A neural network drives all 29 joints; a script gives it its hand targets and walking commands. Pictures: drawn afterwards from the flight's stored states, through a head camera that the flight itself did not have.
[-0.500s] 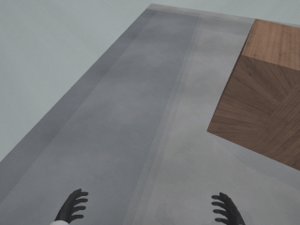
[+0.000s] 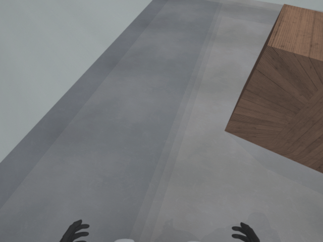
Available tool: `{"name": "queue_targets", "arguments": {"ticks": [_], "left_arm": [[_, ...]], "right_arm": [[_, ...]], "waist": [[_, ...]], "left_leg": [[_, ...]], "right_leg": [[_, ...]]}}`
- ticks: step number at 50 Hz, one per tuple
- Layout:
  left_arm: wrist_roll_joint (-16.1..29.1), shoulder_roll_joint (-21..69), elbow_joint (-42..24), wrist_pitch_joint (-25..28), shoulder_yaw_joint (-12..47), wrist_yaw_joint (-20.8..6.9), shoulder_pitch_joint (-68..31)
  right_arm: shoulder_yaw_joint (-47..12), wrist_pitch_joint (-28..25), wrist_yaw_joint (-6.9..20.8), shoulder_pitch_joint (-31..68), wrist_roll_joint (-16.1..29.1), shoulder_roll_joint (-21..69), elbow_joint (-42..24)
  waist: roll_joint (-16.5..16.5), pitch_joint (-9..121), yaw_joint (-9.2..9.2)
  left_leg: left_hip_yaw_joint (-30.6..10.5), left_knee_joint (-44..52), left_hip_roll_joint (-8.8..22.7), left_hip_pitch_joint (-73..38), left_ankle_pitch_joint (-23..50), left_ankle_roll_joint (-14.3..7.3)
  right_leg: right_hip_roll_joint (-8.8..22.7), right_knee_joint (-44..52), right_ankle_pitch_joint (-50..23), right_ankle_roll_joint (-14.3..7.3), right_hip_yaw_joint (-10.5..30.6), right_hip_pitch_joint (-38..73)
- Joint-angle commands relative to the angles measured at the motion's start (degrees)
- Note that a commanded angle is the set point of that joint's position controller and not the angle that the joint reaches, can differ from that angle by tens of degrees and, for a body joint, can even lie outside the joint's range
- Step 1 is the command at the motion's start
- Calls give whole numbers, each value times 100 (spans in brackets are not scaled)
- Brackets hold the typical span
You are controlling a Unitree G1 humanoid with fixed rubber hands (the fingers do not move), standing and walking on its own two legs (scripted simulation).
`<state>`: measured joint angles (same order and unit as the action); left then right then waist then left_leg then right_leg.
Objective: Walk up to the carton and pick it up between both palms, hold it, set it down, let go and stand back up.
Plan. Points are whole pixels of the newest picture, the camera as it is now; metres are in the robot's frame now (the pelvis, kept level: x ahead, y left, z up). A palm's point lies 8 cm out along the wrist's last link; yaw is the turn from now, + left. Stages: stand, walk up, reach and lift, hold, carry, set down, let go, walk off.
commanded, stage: stand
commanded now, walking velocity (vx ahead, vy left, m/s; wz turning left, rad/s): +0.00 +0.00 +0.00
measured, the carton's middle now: out of the picture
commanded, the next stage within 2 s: none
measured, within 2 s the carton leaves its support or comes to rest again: neither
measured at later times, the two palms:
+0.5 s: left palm out of the picture +0.11 +0.24 -0.10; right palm out of the picture +0.11 -0.23 -0.09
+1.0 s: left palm out of the picture +0.07 +0.24 -0.10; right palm out of the picture +0.08 -0.24 -0.10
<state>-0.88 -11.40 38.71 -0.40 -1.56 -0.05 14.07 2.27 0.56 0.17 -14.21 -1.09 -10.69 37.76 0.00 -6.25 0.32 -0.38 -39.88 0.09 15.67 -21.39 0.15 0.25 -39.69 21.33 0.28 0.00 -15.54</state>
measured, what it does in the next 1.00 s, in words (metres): stands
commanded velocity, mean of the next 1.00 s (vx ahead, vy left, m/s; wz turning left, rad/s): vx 0.00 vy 0.00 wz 0.00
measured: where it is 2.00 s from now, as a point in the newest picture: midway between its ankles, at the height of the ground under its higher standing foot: outside the picture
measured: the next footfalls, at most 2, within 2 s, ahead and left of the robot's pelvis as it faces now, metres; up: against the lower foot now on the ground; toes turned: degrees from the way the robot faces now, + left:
none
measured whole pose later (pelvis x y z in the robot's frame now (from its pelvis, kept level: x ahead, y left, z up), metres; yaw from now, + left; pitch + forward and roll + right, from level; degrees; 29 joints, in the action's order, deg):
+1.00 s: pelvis -0.01 +0.00 +0.01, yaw +1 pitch -3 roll +0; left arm -0.3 -12.0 42.3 -0.1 -1.0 -0.1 15.5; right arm 1.7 0.1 0.0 -16.2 -0.5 -11.5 40.8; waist 0.0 -4.0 0.2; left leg -1.1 -35.0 0.0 13.9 -17.6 0.4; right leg 0.5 -34.8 17.8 0.1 -0.8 -13.5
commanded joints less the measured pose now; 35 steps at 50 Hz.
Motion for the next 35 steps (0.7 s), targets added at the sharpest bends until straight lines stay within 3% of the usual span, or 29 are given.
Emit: {"name": "queue_targets", "arguments": {"ticks": [1, 35], "left_arm": [[8, -747, -685, 175, -228, 39, -122], [40, -808, -435, 189, -201, 29, -19]], "right_arm": [[235, -192, -38, 109, 4, -813, -710], [192, -228, -48, -7, 60, -905, -490]], "waist": [[-33, 819, -8], [-28, 591, -10]], "left_leg": [[-494, 906, 411, -144, 1418, -213], [-574, 1248, 432, -122, 1209, -209]], "right_leg": [[392, 802, -1486, -211, 448, 195], [454, 1177, -1205, -236, 483, 223]]}}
